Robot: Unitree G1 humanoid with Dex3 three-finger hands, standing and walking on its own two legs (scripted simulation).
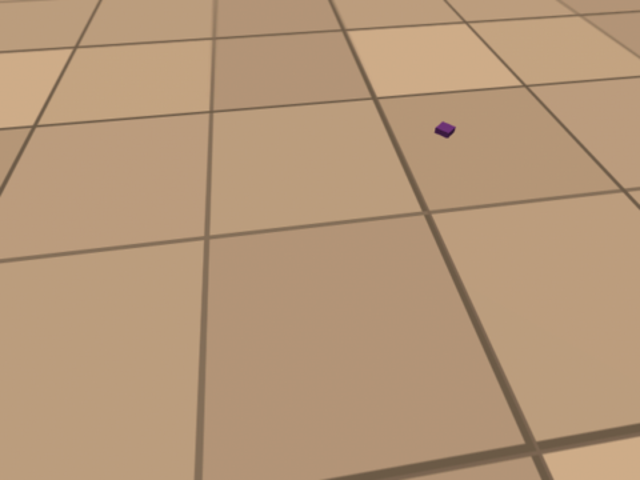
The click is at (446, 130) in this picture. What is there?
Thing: small box
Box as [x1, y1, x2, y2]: [434, 122, 455, 137]
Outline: 442,122 435,128 434,132 447,137 453,132 455,127
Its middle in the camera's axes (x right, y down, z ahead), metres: +0.67 -0.59 +2.11
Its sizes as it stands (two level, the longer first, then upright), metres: 0.077 0.075 0.031
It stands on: the floor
